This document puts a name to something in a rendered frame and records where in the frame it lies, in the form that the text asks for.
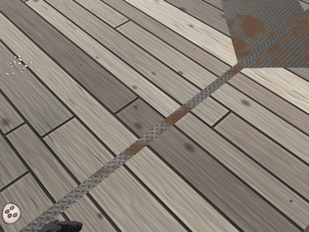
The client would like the left robot hand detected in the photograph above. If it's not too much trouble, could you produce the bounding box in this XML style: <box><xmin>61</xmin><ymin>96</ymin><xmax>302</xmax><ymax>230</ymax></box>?
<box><xmin>37</xmin><ymin>219</ymin><xmax>83</xmax><ymax>232</ymax></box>

